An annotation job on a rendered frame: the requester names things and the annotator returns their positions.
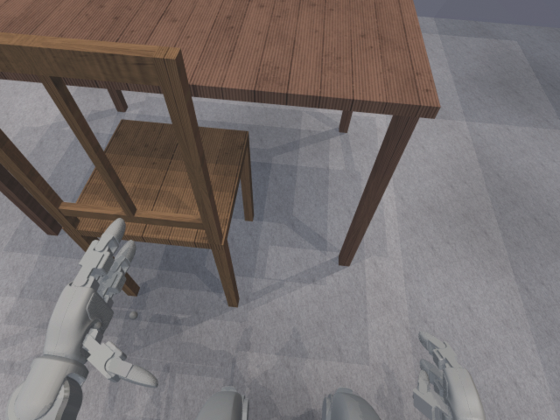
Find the left robot thigh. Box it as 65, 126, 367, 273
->
195, 391, 249, 420

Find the right robot thigh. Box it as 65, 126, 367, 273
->
322, 392, 381, 420

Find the robot thigh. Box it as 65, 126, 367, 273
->
322, 392, 381, 420
195, 391, 249, 420

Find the robot left hand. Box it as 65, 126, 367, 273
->
43, 218, 158, 388

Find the table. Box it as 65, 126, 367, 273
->
0, 0, 441, 266

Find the robot right hand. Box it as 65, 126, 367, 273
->
413, 331, 486, 420

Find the robot left forearm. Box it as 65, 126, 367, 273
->
5, 355, 88, 420

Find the chair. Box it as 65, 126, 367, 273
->
0, 32, 254, 307

